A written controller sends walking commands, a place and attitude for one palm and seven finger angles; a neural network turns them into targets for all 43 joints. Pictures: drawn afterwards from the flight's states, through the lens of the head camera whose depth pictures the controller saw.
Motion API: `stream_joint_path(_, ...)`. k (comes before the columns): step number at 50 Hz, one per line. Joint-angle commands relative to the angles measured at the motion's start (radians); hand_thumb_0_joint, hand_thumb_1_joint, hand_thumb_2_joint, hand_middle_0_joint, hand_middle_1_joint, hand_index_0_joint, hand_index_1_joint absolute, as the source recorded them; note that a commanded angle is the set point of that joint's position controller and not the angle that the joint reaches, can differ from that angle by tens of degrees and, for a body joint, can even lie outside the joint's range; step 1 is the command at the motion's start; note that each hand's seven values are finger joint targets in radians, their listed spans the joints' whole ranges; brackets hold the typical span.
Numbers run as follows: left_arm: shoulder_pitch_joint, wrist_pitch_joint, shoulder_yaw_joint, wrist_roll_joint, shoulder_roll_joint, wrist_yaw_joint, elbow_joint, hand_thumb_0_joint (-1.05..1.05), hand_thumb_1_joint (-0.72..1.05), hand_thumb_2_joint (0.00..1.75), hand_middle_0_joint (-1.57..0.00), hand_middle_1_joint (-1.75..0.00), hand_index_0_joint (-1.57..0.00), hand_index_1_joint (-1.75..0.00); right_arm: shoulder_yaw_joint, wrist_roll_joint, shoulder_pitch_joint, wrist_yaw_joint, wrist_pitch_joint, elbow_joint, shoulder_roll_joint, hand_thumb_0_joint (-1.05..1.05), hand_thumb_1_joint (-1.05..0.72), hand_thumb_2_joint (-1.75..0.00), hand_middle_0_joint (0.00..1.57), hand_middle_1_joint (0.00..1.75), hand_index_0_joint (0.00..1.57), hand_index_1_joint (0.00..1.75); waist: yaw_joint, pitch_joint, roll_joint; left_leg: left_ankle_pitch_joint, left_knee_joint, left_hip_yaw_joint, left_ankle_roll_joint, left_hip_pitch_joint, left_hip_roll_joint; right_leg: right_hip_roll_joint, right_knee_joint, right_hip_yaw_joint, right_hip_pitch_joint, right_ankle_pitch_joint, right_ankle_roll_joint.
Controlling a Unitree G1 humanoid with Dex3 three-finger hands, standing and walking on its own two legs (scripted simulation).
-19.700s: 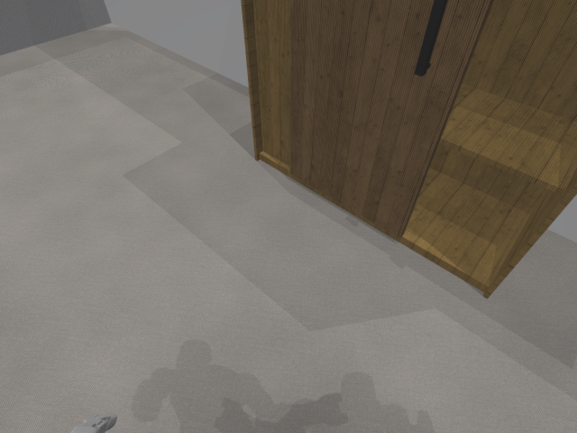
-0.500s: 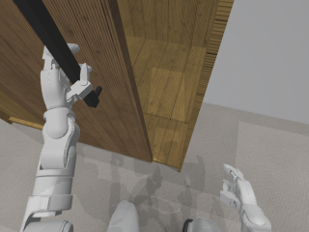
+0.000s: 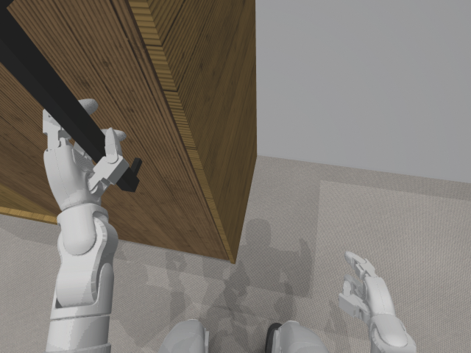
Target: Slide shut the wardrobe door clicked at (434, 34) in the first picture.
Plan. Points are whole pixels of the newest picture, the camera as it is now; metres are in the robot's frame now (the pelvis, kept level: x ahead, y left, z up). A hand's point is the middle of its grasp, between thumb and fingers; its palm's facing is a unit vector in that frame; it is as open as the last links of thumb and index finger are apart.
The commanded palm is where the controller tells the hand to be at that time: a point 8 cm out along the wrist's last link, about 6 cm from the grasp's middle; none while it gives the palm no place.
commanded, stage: step sideways, sliding the door along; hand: left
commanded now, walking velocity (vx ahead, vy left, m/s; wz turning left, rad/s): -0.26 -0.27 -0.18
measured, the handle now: (89, 116) +0.38 +0.23 +0.17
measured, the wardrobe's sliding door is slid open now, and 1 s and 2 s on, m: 0.00 0.00 0.00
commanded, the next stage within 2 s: stop walking and hold the door there in 0.14 s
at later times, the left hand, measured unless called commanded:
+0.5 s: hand (110, 160) +0.34 +0.21 +0.13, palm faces +0.53 -0.77 -0.35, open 7.0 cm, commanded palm +0.29 +0.23 +0.12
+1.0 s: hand (109, 161) +0.34 +0.21 +0.13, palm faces +0.46 -0.83 -0.31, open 6.9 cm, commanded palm +0.29 +0.23 +0.12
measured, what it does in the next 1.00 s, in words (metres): steps on the spot: left foot, then right foot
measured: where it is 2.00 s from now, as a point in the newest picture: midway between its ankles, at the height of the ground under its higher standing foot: outside the picture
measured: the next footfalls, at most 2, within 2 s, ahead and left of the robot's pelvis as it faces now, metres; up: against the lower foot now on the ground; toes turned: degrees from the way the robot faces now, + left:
left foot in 0.04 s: +0.02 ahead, +0.18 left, +0.00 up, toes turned +10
right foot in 0.26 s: +0.04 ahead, -0.20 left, +0.00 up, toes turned -11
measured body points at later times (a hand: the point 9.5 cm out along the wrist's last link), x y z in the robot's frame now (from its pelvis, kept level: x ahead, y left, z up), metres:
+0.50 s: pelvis -0.01 -0.10 +0.01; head +0.04 -0.14 +0.46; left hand +0.30 +0.25 +0.15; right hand +0.13 -0.38 -0.10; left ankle +0.00 +0.05 -0.69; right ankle +0.00 -0.19 -0.73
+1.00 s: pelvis -0.03 -0.08 +0.01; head -0.06 -0.09 +0.46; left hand +0.31 +0.25 +0.15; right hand +0.02 -0.35 -0.11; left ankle +0.03 +0.01 -0.73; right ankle +0.00 -0.19 -0.73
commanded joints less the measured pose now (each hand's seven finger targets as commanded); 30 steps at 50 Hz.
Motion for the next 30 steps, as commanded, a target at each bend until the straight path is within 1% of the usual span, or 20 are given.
stream_joint_path(1, -0.329, -0.188, -0.350, 0.056, 0.037, -0.127, -0.487, 0.00, 0.90, 0.90, -0.45, -1.40, -0.45, -1.40, -0.056, 0.009, -0.025, -0.006, -0.030, -0.178, -0.096, 0.00, -0.90, -0.90, 0.20, 0.30, 0.20, 0.30, -0.075, -0.662, -0.055, 0.859, -0.281, -0.119, 0.116, 0.416, 0.278, -0.126, 0.071, 0.178, 0.169, 0.644, 0.058)
stream_joint_path(2, -0.325, -0.184, -0.359, 0.062, 0.018, -0.145, -0.458, 0.00, 0.90, 0.90, -0.45, -1.40, -0.45, -1.40, -0.065, 0.004, -0.011, 0.015, -0.032, -0.184, -0.121, 0.00, -0.90, -0.90, 0.20, 0.30, 0.20, 0.30, -0.059, -0.664, 0.095, 1.162, -0.285, -0.188, 0.199, 0.490, 0.437, -0.065, 0.183, 0.142, 0.042, 0.086, 0.081)
stream_joint_path(3, -0.371, -0.188, -0.365, 0.088, 0.010, -0.153, -0.468, 0.00, 0.90, 0.90, -0.45, -1.40, -0.45, -1.40, -0.063, -0.009, 0.003, 0.028, -0.038, -0.190, -0.119, 0.00, -0.90, -0.90, 0.20, 0.30, 0.20, 0.30, -0.052, -0.606, 0.173, 1.218, -0.287, -0.140, 0.227, 0.501, 0.469, -0.024, 0.274, 0.124, -0.042, -0.212, 0.082)
stream_joint_path(5, -0.422, -0.185, -0.325, 0.098, 0.034, -0.138, -0.433, 0.00, 0.90, 0.90, -0.45, -1.40, -0.45, -1.40, -0.061, -0.023, -0.001, 0.030, -0.048, -0.183, -0.104, 0.00, -0.90, -0.90, 0.20, 0.30, 0.20, 0.30, -0.053, -0.497, 0.397, 1.127, -0.262, -0.081, 0.216, 0.415, 0.439, -0.042, 0.327, 0.127, -0.060, -0.244, 0.075)
stream_joint_path(6, -0.414, -0.173, -0.321, 0.097, 0.041, -0.135, -0.399, 0.00, 0.90, 0.90, -0.45, -1.40, -0.45, -1.40, -0.060, -0.015, 0.010, 0.038, -0.052, -0.175, -0.117, 0.00, -0.90, -0.90, 0.20, 0.30, 0.20, 0.30, -0.049, -0.477, 0.381, 1.118, -0.234, -0.019, 0.181, 0.444, 0.411, -0.043, 0.281, 0.105, -0.058, -0.195, 0.071)
stream_joint_path(8, -0.446, -0.166, -0.309, 0.096, 0.052, -0.138, -0.347, 0.00, 0.90, 0.90, -0.45, -1.40, -0.45, -1.40, -0.064, -0.001, 0.040, 0.047, -0.060, -0.176, -0.136, 0.00, -0.90, -0.90, 0.20, 0.30, 0.20, 0.30, -0.060, -0.474, 0.318, 1.107, -0.179, 0.033, 0.122, 0.457, 0.364, -0.025, 0.134, 0.055, -0.002, -0.132, 0.075)
stream_joint_path(10, -0.470, -0.165, -0.284, 0.099, 0.082, -0.142, -0.314, 0.00, 0.90, 0.90, -0.45, -1.40, -0.45, -1.40, -0.061, 0.009, 0.058, 0.051, -0.066, -0.175, -0.145, 0.00, -0.90, -0.90, 0.20, 0.30, 0.20, 0.30, -0.080, -0.445, 0.259, 1.047, -0.129, 0.045, 0.139, 0.413, 0.328, -0.003, 0.017, -0.002, 0.072, -0.046, 0.087)
stream_joint_path(12, -0.470, -0.172, -0.218, 0.096, 0.137, -0.145, -0.294, 0.00, 0.90, 0.90, -0.45, -1.40, -0.45, -1.40, -0.067, 0.019, 0.052, 0.057, -0.071, -0.171, -0.148, 0.00, -0.90, -0.90, 0.20, 0.30, 0.20, 0.30, -0.074, -0.461, 0.284, 1.025, -0.056, 0.066, 0.147, 0.442, 0.296, 0.012, -0.116, -0.039, 0.107, 0.078, 0.097)
stream_joint_path(13, -0.300, -0.157, 0.375, 0.119, 0.700, -0.099, 0.130, 0.00, 0.90, 0.90, -0.45, -1.40, -0.45, -1.40, -0.099, 0.005, 0.141, 0.027, -0.054, -0.072, -0.206, 0.00, -0.90, -0.90, 0.20, 0.30, 0.20, 0.30, -0.053, -0.471, 0.280, 0.986, -0.004, 0.105, 0.113, 0.434, 0.260, 0.025, -0.171, -0.039, 0.090, 0.191, 0.108)
stream_joint_path(14, -0.276, -0.145, 0.246, 0.109, 0.561, -0.119, 0.131, 0.00, 0.90, 0.90, -0.45, -1.40, -0.45, -1.40, -0.097, 0.012, 0.147, 0.031, -0.036, -0.095, -0.177, 0.00, -0.90, -0.90, 0.20, 0.30, 0.20, 0.30, -0.029, -0.542, 0.105, 0.801, 0.167, 0.100, 0.075, 0.299, 0.165, -0.042, -0.220, 0.049, 0.294, 0.549, 0.069)
stream_joint_path(15, -0.282, -0.144, 0.252, 0.102, 0.595, -0.123, 0.100, 0.00, 0.90, 0.90, -0.45, -1.40, -0.45, -1.40, -0.101, 0.023, 0.131, 0.022, -0.039, -0.118, -0.164, 0.00, -0.90, -0.90, 0.20, 0.30, 0.20, 0.30, -0.034, -0.571, -0.193, 0.151, 0.334, 0.089, -0.002, 0.041, 0.026, -0.183, -0.172, 0.300, 0.430, 0.967, -0.024)
stream_joint_path(16, -0.267, -0.154, 0.270, 0.080, 0.608, -0.124, 0.137, 0.00, 0.90, 0.90, -0.45, -1.40, -0.45, -1.40, -0.085, 0.026, 0.095, 0.000, -0.047, -0.116, -0.136, 0.00, -0.90, -0.90, 0.20, 0.30, 0.20, 0.30, -0.018, -0.554, -0.219, -0.201, 0.478, -0.023, 0.006, -0.095, -0.038, -0.278, -0.136, 0.417, 0.409, 1.093, -0.071)
stream_joint_path(17, -0.216, -0.148, 0.299, 0.089, 0.610, -0.109, 0.156, 0.00, 0.90, 0.90, -0.45, -1.40, -0.45, -1.40, -0.050, 0.014, 0.061, -0.012, -0.053, -0.114, -0.110, 0.00, -0.90, -0.90, 0.20, 0.30, 0.20, 0.30, -0.010, -0.516, -0.112, -0.199, 0.495, -0.098, 0.013, -0.189, -0.023, -0.315, -0.113, 0.439, 0.432, 1.082, -0.094)
stream_joint_path(18, -0.179, -0.146, 0.358, 0.096, 0.643, -0.086, 0.192, 0.00, 0.90, 0.90, -0.45, -1.40, -0.45, -1.40, -0.023, 0.005, 0.064, -0.020, -0.056, -0.088, -0.106, 0.00, -0.90, -0.90, 0.20, 0.30, 0.20, 0.30, -0.015, -0.534, -0.029, -0.167, 0.426, -0.105, 0.018, -0.213, -0.030, -0.297, -0.088, 0.403, 0.482, 1.064, -0.100)
stream_joint_path(20, -0.149, -0.154, 0.451, 0.100, 0.717, -0.058, 0.267, 0.00, 0.90, 0.90, -0.45, -1.40, -0.45, -1.40, -0.012, 0.001, 0.053, -0.041, -0.054, -0.064, -0.131, 0.00, -0.90, -0.90, 0.20, 0.30, 0.20, 0.30, -0.009, -0.554, -0.070, -0.130, 0.207, -0.067, 0.029, -0.179, -0.046, -0.270, -0.075, 0.340, 0.505, 1.082, -0.083)
stream_joint_path(23, -0.124, -0.149, 0.387, 0.102, 0.636, -0.053, 0.319, 0.00, 0.90, 0.90, -0.45, -1.40, -0.45, -1.40, -0.017, 0.006, 0.051, -0.056, -0.052, -0.069, -0.137, 0.00, -0.90, -0.90, 0.20, 0.30, 0.20, 0.30, -0.019, -0.568, -0.214, -0.017, -0.031, -0.011, 0.038, -0.100, -0.092, -0.248, -0.136, 0.317, 0.497, 0.970, -0.060)
stream_joint_path(24, -0.131, -0.143, 0.368, 0.103, 0.621, -0.055, 0.320, 0.00, 0.90, 0.90, -0.45, -1.40, -0.45, -1.40, -0.026, 0.010, 0.051, -0.058, -0.049, -0.071, -0.145, 0.00, -0.90, -0.90, 0.20, 0.30, 0.20, 0.30, -0.023, -0.563, -0.218, 0.031, -0.103, -0.012, 0.042, -0.061, -0.096, -0.249, -0.156, 0.327, 0.473, 0.922, -0.055)
stream_joint_path(26, -0.133, -0.131, 0.330, 0.103, 0.595, -0.057, 0.331, 0.00, 0.90, 0.90, -0.45, -1.40, -0.45, -1.40, -0.033, 0.016, 0.061, -0.063, -0.038, -0.070, -0.158, 0.00, -0.90, -0.90, 0.20, 0.30, 0.20, 0.30, -0.037, -0.536, -0.157, 0.181, -0.246, -0.012, 0.050, 0.029, -0.089, -0.237, -0.175, 0.309, 0.401, 0.758, -0.028)
stream_joint_path(28, -0.159, -0.126, 0.297, 0.104, 0.590, -0.065, 0.318, 0.00, 0.90, 0.90, -0.45, -1.40, -0.45, -1.40, -0.052, 0.021, 0.075, -0.067, -0.035, -0.066, -0.185, 0.00, -0.90, -0.90, 0.20, 0.30, 0.20, 0.30, -0.042, -0.499, -0.070, 0.344, -0.338, -0.031, 0.069, 0.152, -0.024, -0.181, -0.191, 0.295, 0.278, 0.507, 0.013)
stream_joint_path(30, -0.183, -0.121, 0.245, 0.104, 0.563, -0.080, 0.298, 0.00, 0.90, 0.90, -0.45, -1.40, -0.45, -1.40, -0.059, 0.029, 0.089, -0.062, -0.028, -0.075, -0.212, 0.00, -0.90, -0.90, 0.20, 0.30, 0.20, 0.30, -0.034, -0.453, 0.070, 0.420, -0.351, -0.132, 0.122, 0.193, 0.087, -0.091, -0.208, 0.260, 0.151, 0.166, 0.045)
